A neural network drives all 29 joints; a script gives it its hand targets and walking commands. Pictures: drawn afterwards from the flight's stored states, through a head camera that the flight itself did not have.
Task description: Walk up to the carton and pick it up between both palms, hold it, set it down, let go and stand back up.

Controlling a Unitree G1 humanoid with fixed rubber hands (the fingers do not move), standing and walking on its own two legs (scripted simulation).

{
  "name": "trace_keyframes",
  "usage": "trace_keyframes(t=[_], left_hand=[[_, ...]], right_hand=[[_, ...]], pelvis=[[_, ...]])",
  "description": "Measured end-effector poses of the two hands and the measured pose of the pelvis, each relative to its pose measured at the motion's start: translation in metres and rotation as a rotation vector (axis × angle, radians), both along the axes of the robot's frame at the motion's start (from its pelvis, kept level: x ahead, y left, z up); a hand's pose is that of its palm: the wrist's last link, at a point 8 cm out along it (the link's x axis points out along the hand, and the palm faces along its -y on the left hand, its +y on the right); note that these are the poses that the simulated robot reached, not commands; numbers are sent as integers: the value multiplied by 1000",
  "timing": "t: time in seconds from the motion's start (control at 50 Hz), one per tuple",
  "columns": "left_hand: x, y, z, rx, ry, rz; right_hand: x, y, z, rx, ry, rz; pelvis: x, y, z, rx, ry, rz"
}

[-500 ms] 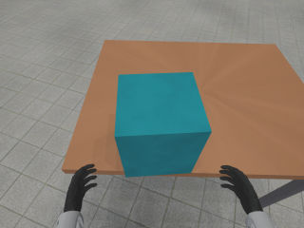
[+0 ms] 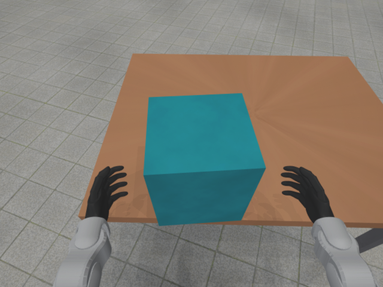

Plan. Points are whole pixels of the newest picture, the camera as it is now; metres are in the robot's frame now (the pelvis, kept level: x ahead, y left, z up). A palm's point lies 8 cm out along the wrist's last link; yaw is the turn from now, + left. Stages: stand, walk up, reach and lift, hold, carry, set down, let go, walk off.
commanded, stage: reach and lift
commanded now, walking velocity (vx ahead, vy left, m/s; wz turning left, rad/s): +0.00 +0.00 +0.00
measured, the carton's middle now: (198, 163) +0.38 +0.01 +0.01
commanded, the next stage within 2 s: none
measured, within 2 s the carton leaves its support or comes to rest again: neither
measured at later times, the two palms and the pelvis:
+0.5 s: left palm (93, 168) +0.30 +0.21 +0.11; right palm (315, 159) +0.32 -0.21 +0.11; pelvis +0.00 +0.00 +0.00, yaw +0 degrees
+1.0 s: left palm (90, 125) +0.36 +0.21 +0.16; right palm (312, 113) +0.39 -0.21 +0.16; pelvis +0.00 +0.00 +0.00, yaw +0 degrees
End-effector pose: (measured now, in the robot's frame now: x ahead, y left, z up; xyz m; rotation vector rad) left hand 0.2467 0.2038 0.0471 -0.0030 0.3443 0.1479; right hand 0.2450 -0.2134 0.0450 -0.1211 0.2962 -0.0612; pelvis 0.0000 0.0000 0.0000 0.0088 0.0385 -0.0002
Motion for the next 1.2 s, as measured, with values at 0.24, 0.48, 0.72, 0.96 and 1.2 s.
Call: trace_keyframes(t=[0.24,0.48,0.72,0.96,1.2], left_hand=[[14,13,23,-9,5,9],[48,3,62,-4,-53,-31],[81,11,93,7,-81,-4],[106,9,112,6,-91,-14],[142,14,122,8,-55,-1]], right_hand=[[29,0,25,0,-31,12],[67,4,61,6,-82,47],[105,7,82,-4,-71,63],[139,6,110,-8,-96,51],[168,4,119,11,-49,24]], pelvis=[[1,1,1,-1,6,0],[-3,0,0,-1,-1,0],[-1,1,1,-1,3,0],[-1,1,1,-1,4,0],[1,1,1,-1,6,0]])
